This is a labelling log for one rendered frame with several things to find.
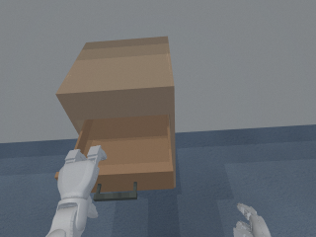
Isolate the right robot hand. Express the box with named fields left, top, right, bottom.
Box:
left=233, top=202, right=272, bottom=237

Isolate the left robot hand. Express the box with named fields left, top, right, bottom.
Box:
left=57, top=145, right=107, bottom=218

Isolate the drawer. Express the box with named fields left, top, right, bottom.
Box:
left=54, top=115, right=174, bottom=193

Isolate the handle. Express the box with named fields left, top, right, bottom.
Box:
left=93, top=182, right=137, bottom=201

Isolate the cabinet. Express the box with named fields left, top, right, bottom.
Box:
left=55, top=36, right=176, bottom=188

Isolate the left robot forearm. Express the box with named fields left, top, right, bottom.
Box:
left=45, top=197, right=89, bottom=237

